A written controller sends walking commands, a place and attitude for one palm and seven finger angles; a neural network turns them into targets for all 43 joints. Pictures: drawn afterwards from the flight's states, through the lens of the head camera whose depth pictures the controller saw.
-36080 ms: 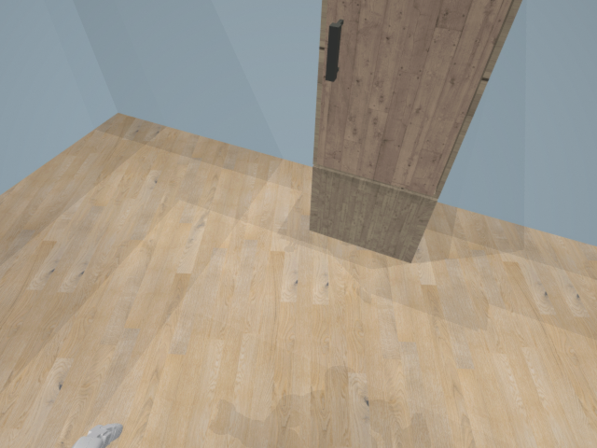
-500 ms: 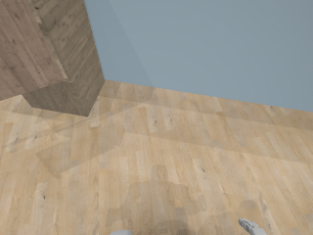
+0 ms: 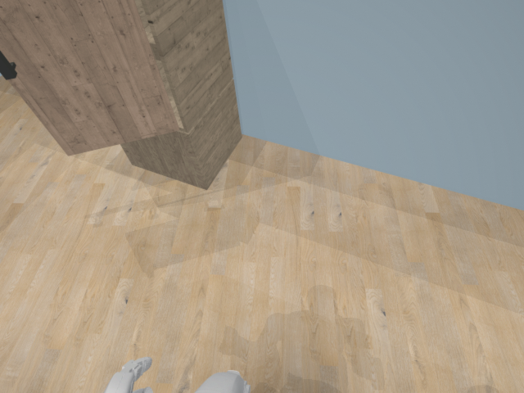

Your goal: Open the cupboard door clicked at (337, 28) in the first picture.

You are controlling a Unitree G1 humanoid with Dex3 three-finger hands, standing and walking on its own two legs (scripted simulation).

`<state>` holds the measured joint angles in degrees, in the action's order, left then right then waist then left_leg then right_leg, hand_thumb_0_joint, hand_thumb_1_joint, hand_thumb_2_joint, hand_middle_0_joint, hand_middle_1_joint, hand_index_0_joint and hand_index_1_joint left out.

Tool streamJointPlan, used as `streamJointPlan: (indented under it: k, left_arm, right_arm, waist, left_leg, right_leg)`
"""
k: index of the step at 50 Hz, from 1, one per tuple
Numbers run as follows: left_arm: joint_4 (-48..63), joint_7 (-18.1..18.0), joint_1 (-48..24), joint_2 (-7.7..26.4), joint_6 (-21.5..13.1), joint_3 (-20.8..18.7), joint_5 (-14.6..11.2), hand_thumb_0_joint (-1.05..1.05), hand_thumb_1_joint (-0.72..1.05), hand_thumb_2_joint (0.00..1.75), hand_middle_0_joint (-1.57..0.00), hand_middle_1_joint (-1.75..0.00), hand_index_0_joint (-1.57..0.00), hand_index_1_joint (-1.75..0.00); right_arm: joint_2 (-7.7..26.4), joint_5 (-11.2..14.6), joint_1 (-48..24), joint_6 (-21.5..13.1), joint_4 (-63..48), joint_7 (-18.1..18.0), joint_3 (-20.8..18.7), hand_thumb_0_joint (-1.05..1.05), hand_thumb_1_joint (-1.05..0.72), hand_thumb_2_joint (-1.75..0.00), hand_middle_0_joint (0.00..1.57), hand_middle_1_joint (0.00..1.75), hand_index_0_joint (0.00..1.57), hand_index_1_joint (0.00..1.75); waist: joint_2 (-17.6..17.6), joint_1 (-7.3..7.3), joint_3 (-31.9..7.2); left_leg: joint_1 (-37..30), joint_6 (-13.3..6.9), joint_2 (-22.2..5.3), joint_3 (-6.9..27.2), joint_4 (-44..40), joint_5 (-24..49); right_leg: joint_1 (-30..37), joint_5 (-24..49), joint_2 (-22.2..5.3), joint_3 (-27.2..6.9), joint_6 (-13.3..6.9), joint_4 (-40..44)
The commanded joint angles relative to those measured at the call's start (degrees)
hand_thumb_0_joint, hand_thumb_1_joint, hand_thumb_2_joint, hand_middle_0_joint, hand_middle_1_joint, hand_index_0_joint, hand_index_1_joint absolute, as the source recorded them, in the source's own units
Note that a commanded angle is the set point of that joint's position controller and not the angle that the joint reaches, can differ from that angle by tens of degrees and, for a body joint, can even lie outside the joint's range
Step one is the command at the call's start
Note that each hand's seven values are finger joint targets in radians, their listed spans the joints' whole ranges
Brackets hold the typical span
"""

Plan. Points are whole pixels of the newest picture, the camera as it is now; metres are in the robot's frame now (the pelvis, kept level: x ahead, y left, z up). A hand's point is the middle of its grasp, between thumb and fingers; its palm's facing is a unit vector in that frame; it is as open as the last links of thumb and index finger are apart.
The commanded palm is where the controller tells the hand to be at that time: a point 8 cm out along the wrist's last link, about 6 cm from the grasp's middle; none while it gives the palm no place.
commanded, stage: turn to face it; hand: left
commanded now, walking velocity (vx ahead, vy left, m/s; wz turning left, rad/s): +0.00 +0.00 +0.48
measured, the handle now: out of the picture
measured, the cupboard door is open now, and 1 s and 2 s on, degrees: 40 40 40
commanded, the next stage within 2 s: take the last steps up to it in 0.30 s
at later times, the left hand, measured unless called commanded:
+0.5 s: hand out of the picture -0.02 +0.23 -0.17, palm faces +0.29 -0.93 -0.24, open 7.4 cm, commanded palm none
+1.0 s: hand out of the picture -0.01 +0.17 -0.15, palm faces +0.46 -0.87 -0.19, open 7.4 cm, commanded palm none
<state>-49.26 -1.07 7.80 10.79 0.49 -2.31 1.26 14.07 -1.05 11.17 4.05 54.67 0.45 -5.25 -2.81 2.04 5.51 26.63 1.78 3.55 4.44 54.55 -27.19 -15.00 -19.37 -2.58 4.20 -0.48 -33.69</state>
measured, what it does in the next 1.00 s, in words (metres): walks ahead, turning left: left foot, then right foot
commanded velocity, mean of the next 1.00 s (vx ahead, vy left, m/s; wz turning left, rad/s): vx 0.19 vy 0.09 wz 0.25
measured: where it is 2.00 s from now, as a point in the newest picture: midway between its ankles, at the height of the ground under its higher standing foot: (201, 321)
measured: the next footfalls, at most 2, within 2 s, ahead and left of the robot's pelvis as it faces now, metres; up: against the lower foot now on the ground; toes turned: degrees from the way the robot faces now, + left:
left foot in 0.32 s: +0.04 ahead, +0.13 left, +0.00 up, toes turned +15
right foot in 0.68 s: +0.08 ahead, -0.09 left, +0.00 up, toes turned +11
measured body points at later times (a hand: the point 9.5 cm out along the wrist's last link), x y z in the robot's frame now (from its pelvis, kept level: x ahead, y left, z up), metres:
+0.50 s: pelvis +0.01 +0.02 +0.00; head +0.04 +0.04 +0.45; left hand -0.03 +0.28 -0.15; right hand +0.18 -0.18 -0.13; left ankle +0.00 +0.12 -0.73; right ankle -0.01 -0.12 -0.67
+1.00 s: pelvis +0.10 +0.05 +0.01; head +0.15 +0.04 +0.46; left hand -0.03 +0.22 -0.13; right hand +0.25 -0.16 -0.15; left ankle +0.11 +0.24 -0.66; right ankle +0.04 -0.10 -0.73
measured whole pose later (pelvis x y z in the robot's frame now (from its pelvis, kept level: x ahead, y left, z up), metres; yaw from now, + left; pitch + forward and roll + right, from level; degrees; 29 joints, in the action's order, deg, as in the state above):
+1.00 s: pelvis +0.10 +0.05 +0.01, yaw +23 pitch +1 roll +3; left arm -62.2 -0.3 23.6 6.0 -4.1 -1.8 1.5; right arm 13.6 -1.4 11.3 2.6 59.3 2.3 -4.0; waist 0.3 -1.4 3.7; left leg 35.0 2.5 -3.6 -2.5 54.6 -10.6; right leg 1.5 -19.5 -7.9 11.4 2.6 -18.1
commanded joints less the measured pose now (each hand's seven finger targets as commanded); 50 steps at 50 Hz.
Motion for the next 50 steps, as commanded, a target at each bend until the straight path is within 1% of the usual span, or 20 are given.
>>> streamJointPlan:
  k: [1,10,14,15,16,17,18,19,22,28,30,32,33,34,35,36,39,41,44,50]
  left_arm:
    - [3.29,-1.08,1.55,9.28,-1.23,-2.26,-0.35,0.0,0.9,0.9,-0.2,-0.3,-0.2,-0.3]
    - [-0.73,-0.87,9.92,12.41,-1.55,-3.37,0.49,0.0,0.9,0.9,-0.2,-0.3,-0.2,-0.3]
    - [-1.56,-0.42,7.48,12.46,-1.21,-3.53,-0.21,0.0,0.9,0.9,-0.2,-0.3,-0.2,-0.3]
    - [-0.99,-0.14,7.74,10.55,-0.94,-3.09,-0.71,0.0,0.9,0.9,-0.2,-0.3,-0.2,-0.3]
    - [0.47,0.19,6.94,6.5,-0.65,-1.91,-1.06,0.0,0.9,0.9,-0.2,-0.3,-0.2,-0.3]
    - [1.41,-0.34,4.38,6.32,0.41,-1.59,-0.85,0.0,0.9,0.9,-0.2,-0.3,-0.2,-0.3]
    - [1.89,-0.33,4.49,6.86,0.7,-1.95,-0.43,0.0,0.9,0.9,-0.2,-0.3,-0.2,-0.3]
    - [0.05,-0.31,3.85,6.41,1.12,-2.14,-0.19,0.0,0.9,0.9,-0.2,-0.3,-0.2,-0.3]
    - [-2.36,0.66,5.98,6.23,1.3,-2.31,0.08,0.0,0.9,0.9,-0.2,-0.3,-0.2,-0.3]
    - [-1.55,1.89,3.8,4.89,0.01,-2.06,0.26,0.0,0.9,0.9,-0.2,-0.3,-0.2,-0.3]
    - [-1.59,2.03,4.93,4.32,-0.6,-1.97,0.2,0.0,0.9,0.9,-0.2,-0.3,-0.2,-0.3]
    - [-3.83,2.06,11.55,4.71,-1.3,-2.46,0.18,0.0,0.9,0.9,-0.2,-0.3,-0.2,-0.3]
    - [-5.22,1.77,16.13,6.28,-1.85,-3.17,0.51,0.0,0.9,0.9,-0.2,-0.3,-0.2,-0.3]
    - [-6.09,0.92,20.08,11.91,-2.25,-4.35,1.35,0.0,0.9,0.9,-0.2,-0.3,-0.2,-0.3]
    - [-5.54,0.32,20.62,14.1,-2.38,-4.48,0.57,0.0,0.9,0.9,-0.2,-0.3,-0.2,-0.3]
    - [-4.63,0.03,16.8,12.98,-2.31,-4.34,0.08,0.0,0.9,0.9,-0.2,-0.3,-0.2,-0.3]
    - [-4.83,0.26,10.29,6.4,-4.29,-2.2,-0.19,0.0,0.9,0.9,-0.2,-0.3,-0.2,-0.3]
    - [-6.38,0.27,13.04,5.91,-5.17,-2.18,-0.31,0.0,0.9,0.9,-0.2,-0.3,-0.2,-0.3]
    - [-9.44,0.05,18.48,6.19,-5.9,-2.1,-0.14,0.0,0.9,0.9,-0.2,-0.3,-0.2,-0.3]
    - [-12.77,-0.1,21.58,6.62,-5.34,-1.78,0.4,0.0,0.9,0.9,-0.2,-0.3,-0.2,-0.3]
  right_arm:
    - [4.27,0.12,-1.99,-0.99,-4.41,0.72,-0.73,0.0,-0.9,-0.9,0.2,0.3,0.2,0.3]
    - [1.31,0.66,-7.88,-1.68,-4.77,0.89,1.37,0.0,-0.9,-0.9,0.2,0.3,0.2,0.3]
    - [2.95,0.33,-1.82,-2.64,-3.09,0.43,1.17,0.0,-0.9,-0.9,0.2,0.3,0.2,0.3]
    - [6.73,0.02,0.74,-3.25,-2.35,0.19,0.38,0.0,-0.9,-0.9,0.2,0.3,0.2,0.3]
    - [12.15,-0.3,4.04,-3.47,-2.13,-0.17,-1.05,0.0,-0.9,-0.9,0.2,0.3,0.2,0.3]
    - [13.76,-0.28,5.14,-2.81,-1.71,-0.97,-1.04,0.0,-0.9,-0.9,0.2,0.3,0.2,0.3]
    - [12.74,-0.59,3.52,-2.81,-2.49,-1.06,-0.57,0.0,-0.9,-0.9,0.2,0.3,0.2,0.3]
    - [10.37,-0.59,0.44,-3.24,-3.03,-1.59,-0.1,0.0,-0.9,-0.9,0.2,0.3,0.2,0.3]
    - [7.54,-0.53,-2.0,-3.82,-3.67,-2.08,1.12,0.0,-0.9,-0.9,0.2,0.3,0.2,0.3]
    - [8.04,-0.63,1.3,-4.5,-2.41,-1.32,0.65,0.0,-0.9,-0.9,0.2,0.3,0.2,0.3]
    - [8.27,-0.66,1.06,-4.38,-2.31,-1.09,0.59,0.0,-0.9,-0.9,0.2,0.3,0.2,0.3]
    - [7.57,-0.23,-1.16,-4.14,-2.6,-0.91,0.55,0.0,-0.9,-0.9,0.2,0.3,0.2,0.3]
    - [5.63,0.14,-2.24,-4.2,-2.93,-0.68,0.73,0.0,-0.9,-0.9,0.2,0.3,0.2,0.3]
    - [1.2,0.84,-2.75,-4.43,-4.39,-0.27,1.34,0.0,-0.9,-0.9,0.2,0.3,0.2,0.3]
    - [3.85,-0.28,-7.31,-4.27,-6.61,0.28,1.16,0.0,-0.9,-0.9,0.2,0.3,0.2,0.3]
    - [4.92,-0.73,-8.38,-3.82,-7.04,0.84,0.7,0.0,-0.9,-0.9,0.2,0.3,0.2,0.3]
    - [2.84,-0.79,-3.64,-2.91,-2.54,1.58,0.51,0.0,-0.9,-0.9,0.2,0.3,0.2,0.3]
    - [1.27,-0.33,-2.72,-3.05,-1.06,1.89,0.86,0.0,-0.9,-0.9,0.2,0.3,0.2,0.3]
    - [-0.21,-0.06,-3.6,-3.32,-0.54,2.0,1.4,0.0,-0.9,-0.9,0.2,0.3,0.2,0.3]
    - [-1.59,0.21,-10.72,-3.97,-2.35,2.68,2.77,0.0,-0.9,-0.9,0.2,0.3,0.2,0.3]
  waist:
    - [15.34,-0.84,-5.66]
    - [14.59,-4.56,-6.17]
    - [12.44,-0.4,-7.65]
    - [3.39,0.84,-10.79]
    - [-13.05,2.47,-12.37]
    - [-10.78,2.86,-12.24]
    - [-5.94,1.75,-9.87]
    - [-10.92,0.62,-8.8]
    - [-6.56,-1.6,-6.51]
    - [-4.79,-0.92,-5.11]
    - [-4.58,-1.6,-4.88]
    - [-2.79,-4.98,-5.79]
    - [3.29,-7.45,-5.36]
    - [20.52,-9.46,-4.92]
    - [21.65,-10.34,-0.57]
    - [12.83,-7.86,2.72]
    - [13.69,-2.71,5.32]
    - [12.95,-2.99,2.09]
    - [10.5,-4.26,-2.11]
    - [13.73,-5.97,1.48]
  left_leg:
    - [8.14,1.94,-4.72,-2.2,16.51,2.16]
    - [-1.08,1.3,-3.6,-9.36,-8.98,0.72]
    - [-16.38,-0.38,-2.72,-10.5,-27.3,14.69]
    - [-25.39,-2.54,-8.73,-4.59,-30.97,25.45]
    - [-30.68,-9.99,-23.28,14.87,-32.58,44.33]
    - [-25.43,-15.45,-27.1,16.14,-32.94,49.6]
    - [-20.7,-16.08,-26.61,12.51,-33.88,39.7]
    - [-18.26,-14.26,-22.3,11.71,-35.58,35.01]
    - [-16.04,-11.96,-18.08,7.88,-37.18,27.2]
    - [-14.87,-12.6,-15.59,9.3,-39.95,6.31]
    - [-12.89,-12.19,-14.74,9.62,-38.89,3.34]
    - [-4.91,-9.94,-11.51,7.38,-33.35,-1.28]
    - [3.16,-7.23,-6.86,3.31,-25.38,-4.01]
    - [16.42,-3.39,-0.22,-4.93,-8.96,-6.11]
    - [19.87,-2.25,-2.04,-2.36,4.45,-6.49]
    - [19.79,-2.09,-4.99,0.32,9.38,-0.54]
    - [15.5,-0.19,-7.74,-0.18,13.55,13.56]
    - [15.07,0.89,-7.14,-2.97,11.44,16.3]
    - [15.98,1.41,-7.18,-5.84,6.99,16.63]
    - [12.76,0.13,-6.67,-10.97,-8.28,16.61]
  right_leg:
    - [8.67,30.4,-15.89,-7.3,-5.54,13.65]
    - [13.57,42.1,-17.6,-1.59,-5.95,9.08]
    - [5.83,33.83,-15.45,2.33,-1.77,1.13]
    - [-0.79,23.71,-12.37,4.96,1.15,-6.96]
    - [-13.24,-12.08,-4.73,5.85,4.68,-19.33]
    - [-12.71,-19.78,-4.16,-1.13,4.0,-25.22]
    - [-11.75,-17.09,-4.7,-2.52,3.23,-28.48]
    - [-13.0,-13.81,-4.58,-3.38,3.49,-28.94]
    - [-13.08,-6.94,-3.27,-3.71,3.32,-30.06]
    - [-10.16,-7.55,-1.58,-0.08,2.73,-15.86]
    - [-5.32,-7.55,-0.11,1.47,2.53,-8.09]
    - [8.25,-1.79,1.2,2.67,2.39,3.08]
    - [17.1,-2.92,-2.05,-1.19,1.6,10.57]
    - [24.44,-17.04,-17.79,-21.08,-3.09,20.33]
    - [16.26,-24.56,-28.05,-35.64,-7.99,28.3]
    - [10.87,-26.13,-29.0,-32.94,-9.14,29.95]
    - [4.13,-6.89,-19.39,-14.73,-3.48,27.49]
    - [9.76,10.47,-16.4,-6.56,-2.56,24.85]
    - [18.31,30.57,-16.32,-0.94,-2.64,20.28]
    - [18.87,34.59,-17.14,3.29,-3.37,19.08]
